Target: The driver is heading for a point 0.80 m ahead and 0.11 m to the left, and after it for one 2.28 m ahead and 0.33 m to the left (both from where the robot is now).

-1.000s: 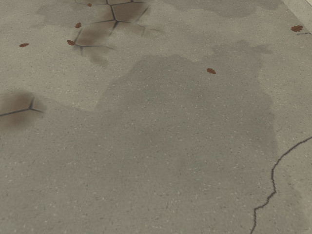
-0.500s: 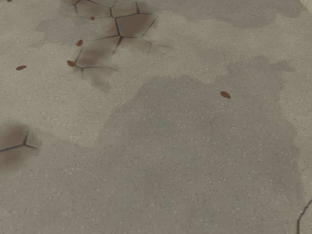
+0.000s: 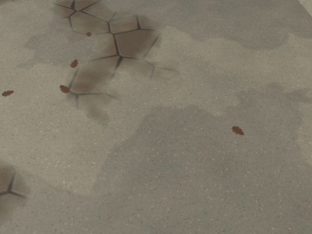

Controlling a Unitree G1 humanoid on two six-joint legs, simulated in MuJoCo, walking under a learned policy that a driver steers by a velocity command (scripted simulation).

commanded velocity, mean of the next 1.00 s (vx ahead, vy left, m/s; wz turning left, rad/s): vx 0.50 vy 0.00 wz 0.26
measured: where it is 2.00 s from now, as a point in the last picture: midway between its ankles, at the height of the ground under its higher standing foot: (131, 167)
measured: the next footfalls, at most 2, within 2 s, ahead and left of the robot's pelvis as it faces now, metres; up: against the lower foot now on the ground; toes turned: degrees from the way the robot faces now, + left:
right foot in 0.40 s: +0.39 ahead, -0.12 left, +0.00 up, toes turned -3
left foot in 0.98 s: +0.63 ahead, +0.09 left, +0.00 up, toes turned +24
